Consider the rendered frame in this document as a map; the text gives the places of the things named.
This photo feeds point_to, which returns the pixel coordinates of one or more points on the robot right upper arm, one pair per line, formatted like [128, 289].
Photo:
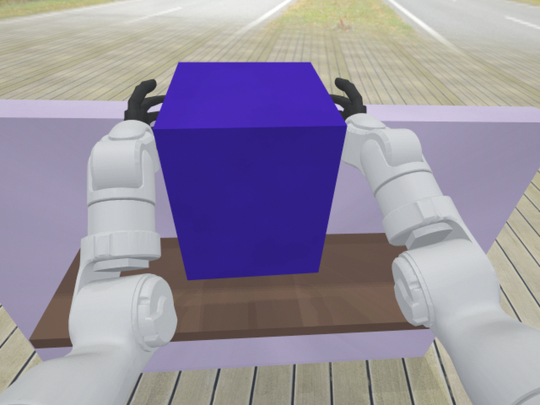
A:
[449, 287]

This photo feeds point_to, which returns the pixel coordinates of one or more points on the left robot hand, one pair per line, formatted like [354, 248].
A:
[138, 105]

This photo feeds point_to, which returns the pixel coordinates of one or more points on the right robot forearm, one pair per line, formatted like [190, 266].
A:
[414, 209]

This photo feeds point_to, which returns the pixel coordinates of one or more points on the left robot forearm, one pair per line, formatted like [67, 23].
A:
[120, 201]

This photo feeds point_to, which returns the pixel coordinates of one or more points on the carton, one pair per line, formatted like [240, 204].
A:
[250, 153]

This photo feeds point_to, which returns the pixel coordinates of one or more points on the robot left upper arm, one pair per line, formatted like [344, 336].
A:
[116, 325]

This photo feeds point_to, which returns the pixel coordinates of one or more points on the table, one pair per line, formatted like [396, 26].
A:
[352, 292]

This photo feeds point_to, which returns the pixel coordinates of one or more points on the right robot hand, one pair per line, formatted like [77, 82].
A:
[351, 105]

